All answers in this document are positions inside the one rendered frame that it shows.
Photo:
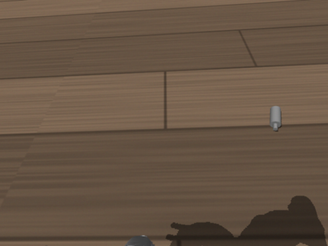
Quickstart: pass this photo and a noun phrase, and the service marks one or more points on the bottle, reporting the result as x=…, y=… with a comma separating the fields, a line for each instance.
x=275, y=117

